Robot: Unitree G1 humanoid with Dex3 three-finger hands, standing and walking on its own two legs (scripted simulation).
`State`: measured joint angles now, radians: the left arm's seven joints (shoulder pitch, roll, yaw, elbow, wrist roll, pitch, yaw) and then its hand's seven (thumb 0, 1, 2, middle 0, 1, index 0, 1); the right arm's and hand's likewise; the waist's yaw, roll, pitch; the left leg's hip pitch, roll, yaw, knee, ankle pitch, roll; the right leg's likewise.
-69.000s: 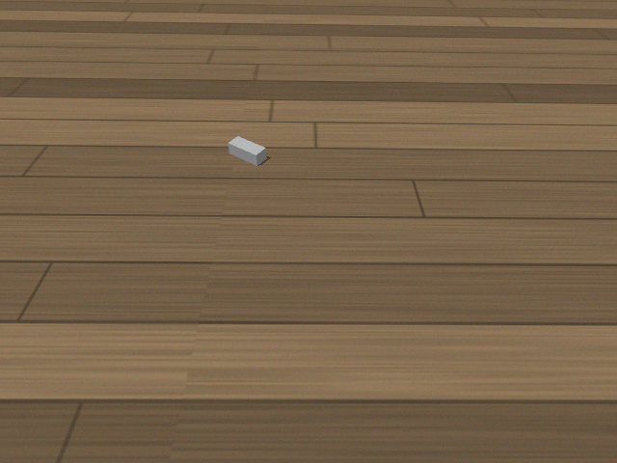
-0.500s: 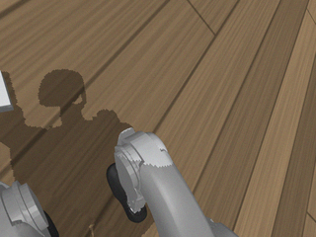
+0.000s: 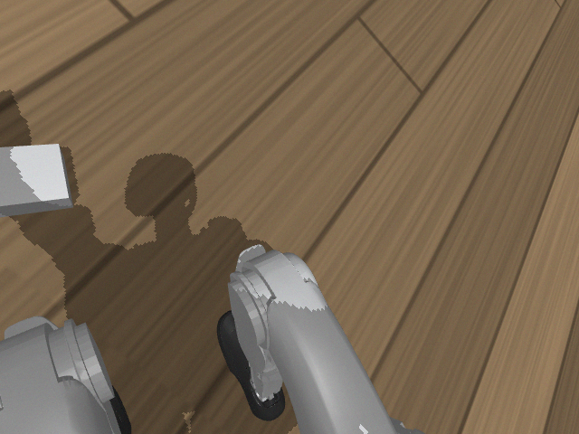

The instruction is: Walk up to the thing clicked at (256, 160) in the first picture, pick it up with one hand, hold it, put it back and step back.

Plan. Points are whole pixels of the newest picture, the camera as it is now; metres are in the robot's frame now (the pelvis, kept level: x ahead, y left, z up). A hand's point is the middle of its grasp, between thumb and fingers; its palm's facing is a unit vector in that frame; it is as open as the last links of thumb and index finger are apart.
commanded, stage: withdraw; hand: left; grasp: from above
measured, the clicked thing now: out of the picture +0.51 +0.25 -0.29
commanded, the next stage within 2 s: home in 0.62 s
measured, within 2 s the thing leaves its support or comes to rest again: neither
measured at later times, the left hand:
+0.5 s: hand out of the picture +0.46 +0.24 -0.09, palm faces -0.49 -0.08 -0.87, open 14.1 cm
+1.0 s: hand out of the picture +0.49 +0.30 -0.11, palm faces -0.33 -0.20 -0.92, open 11.9 cm
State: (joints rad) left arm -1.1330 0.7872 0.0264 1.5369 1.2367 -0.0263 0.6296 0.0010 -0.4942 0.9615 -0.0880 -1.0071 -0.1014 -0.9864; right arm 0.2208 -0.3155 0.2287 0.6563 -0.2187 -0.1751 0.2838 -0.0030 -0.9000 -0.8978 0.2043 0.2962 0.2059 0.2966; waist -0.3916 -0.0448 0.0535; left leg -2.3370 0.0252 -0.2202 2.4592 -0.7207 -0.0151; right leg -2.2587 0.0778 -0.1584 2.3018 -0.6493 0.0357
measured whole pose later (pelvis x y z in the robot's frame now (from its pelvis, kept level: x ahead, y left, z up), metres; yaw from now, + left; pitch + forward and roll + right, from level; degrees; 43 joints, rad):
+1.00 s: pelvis +0.01 +0.00 +0.03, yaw +6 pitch +37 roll -7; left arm -1.03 0.61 0.01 1.29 1.03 0.02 0.31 0.00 -0.14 1.01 -0.24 -0.78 -0.23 -0.78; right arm 0.23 -0.24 0.08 0.72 -0.12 -0.03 0.16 0.00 -0.89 -0.89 0.21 0.30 0.21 0.30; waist -0.24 0.05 -0.08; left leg -2.27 0.01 -0.12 2.35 -0.73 -0.01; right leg -2.22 0.04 -0.07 2.27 -0.71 0.03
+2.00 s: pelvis +0.06 +0.01 +0.37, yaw +14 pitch +14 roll -3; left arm 0.36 0.22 0.04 0.00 -0.07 0.43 0.08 0.01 0.90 0.89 -0.20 -0.31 -0.20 -0.30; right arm 0.29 -0.21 0.05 0.54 0.04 -0.13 -0.16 0.01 -0.90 -0.90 0.21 0.30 0.21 0.30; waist -0.07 0.05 -0.18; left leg -0.87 0.01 -0.07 1.13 -0.51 -0.01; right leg -0.82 0.02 -0.04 1.06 -0.49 0.01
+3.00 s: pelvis +0.07 +0.01 +0.39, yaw +15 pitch +9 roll -2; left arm 0.50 0.22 0.03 -0.12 -0.06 0.45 0.01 0.01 0.90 0.89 -0.20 -0.31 -0.20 -0.30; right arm 0.31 -0.23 0.03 0.53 0.01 -0.24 -0.19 0.01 -0.90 -0.90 0.21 0.30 0.21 0.30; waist -0.04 0.05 -0.16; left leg -0.69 0.01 -0.07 1.01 -0.48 -0.01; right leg -0.64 0.02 -0.04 0.95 -0.47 0.00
